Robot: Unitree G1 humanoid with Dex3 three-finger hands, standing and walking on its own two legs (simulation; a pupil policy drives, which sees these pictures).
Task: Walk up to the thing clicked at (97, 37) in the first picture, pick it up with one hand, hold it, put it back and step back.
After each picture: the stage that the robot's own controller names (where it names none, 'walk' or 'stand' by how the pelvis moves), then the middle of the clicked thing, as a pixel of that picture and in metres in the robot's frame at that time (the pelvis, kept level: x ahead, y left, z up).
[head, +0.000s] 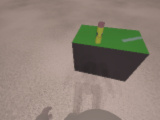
stand; (99, 33) +0.96 -0.04 +0.00
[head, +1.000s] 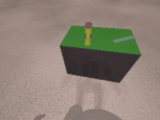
walk; (88, 34) +0.85 +0.14 +0.02
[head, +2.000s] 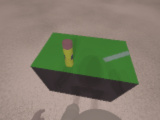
walk; (68, 54) +0.47 +0.23 +0.03
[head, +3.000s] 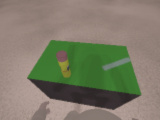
stand; (64, 65) +0.39 +0.23 +0.01
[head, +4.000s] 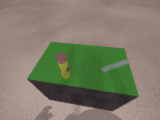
stand; (64, 67) +0.39 +0.23 +0.00
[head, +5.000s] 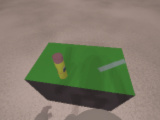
stand; (60, 67) +0.39 +0.26 +0.00
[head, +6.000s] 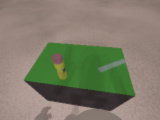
stand; (60, 67) +0.38 +0.26 +0.00
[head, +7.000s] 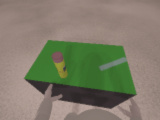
rise first; (60, 66) +0.38 +0.26 +0.00
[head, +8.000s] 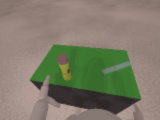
rise first; (65, 68) +0.38 +0.24 +0.00
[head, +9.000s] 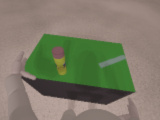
go down; (60, 62) +0.40 +0.23 +0.02
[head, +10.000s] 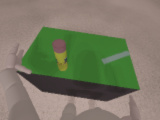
go down; (61, 57) +0.41 +0.22 +0.06
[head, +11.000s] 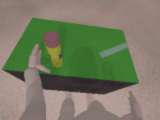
close in; (55, 52) +0.41 +0.23 +0.09
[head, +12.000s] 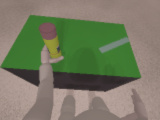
close; (53, 46) +0.44 +0.23 +0.11
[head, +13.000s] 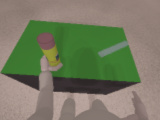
lift; (51, 54) +0.39 +0.23 +0.10
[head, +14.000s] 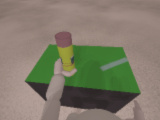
lift; (67, 57) +0.32 +0.15 +0.22
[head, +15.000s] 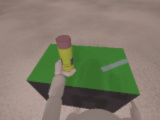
hold; (66, 58) +0.34 +0.17 +0.19
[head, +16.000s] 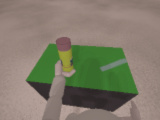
hold; (66, 59) +0.34 +0.17 +0.17
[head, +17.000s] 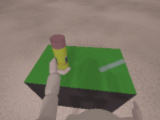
crouch; (61, 57) +0.34 +0.20 +0.19
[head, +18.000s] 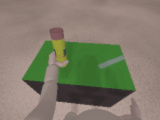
crouch; (59, 49) +0.41 +0.22 +0.17
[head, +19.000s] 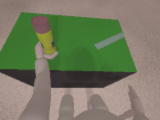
lower; (47, 41) +0.47 +0.24 +0.12
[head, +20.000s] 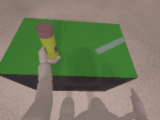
lower; (50, 46) +0.45 +0.23 +0.11
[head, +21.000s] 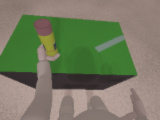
lower; (49, 43) +0.46 +0.23 +0.11
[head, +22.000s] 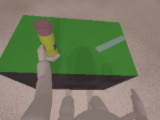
lower; (49, 44) +0.46 +0.23 +0.11
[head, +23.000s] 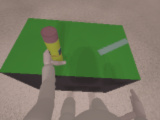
open; (54, 48) +0.43 +0.22 +0.10
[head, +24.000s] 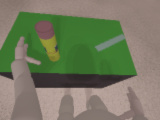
sink last; (50, 45) +0.44 +0.22 +0.10
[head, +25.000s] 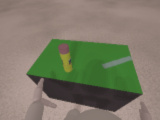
stand; (66, 59) +0.44 +0.23 +0.06
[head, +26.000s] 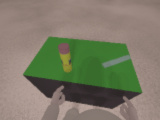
stand; (66, 59) +0.43 +0.22 +0.06
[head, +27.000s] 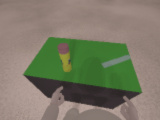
stand; (65, 59) +0.43 +0.22 +0.06
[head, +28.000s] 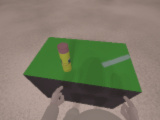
stand; (65, 59) +0.43 +0.22 +0.06
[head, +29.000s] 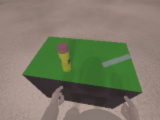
stand; (65, 58) +0.43 +0.22 +0.06
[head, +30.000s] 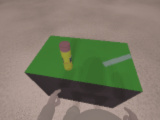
stand; (66, 57) +0.44 +0.22 +0.06
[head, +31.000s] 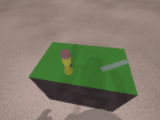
stand; (67, 63) +0.44 +0.22 +0.00
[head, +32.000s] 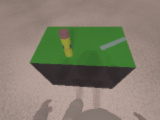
walk; (66, 44) +0.55 +0.24 +0.03
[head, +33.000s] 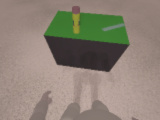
walk; (76, 21) +0.88 +0.22 +0.03
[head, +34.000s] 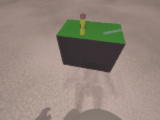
stand; (82, 25) +1.07 +0.21 +0.02
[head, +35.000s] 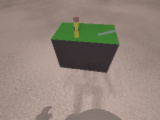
stand; (76, 28) +1.05 +0.26 +0.00
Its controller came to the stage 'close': yes
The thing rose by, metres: 0.19
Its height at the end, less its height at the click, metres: +0.00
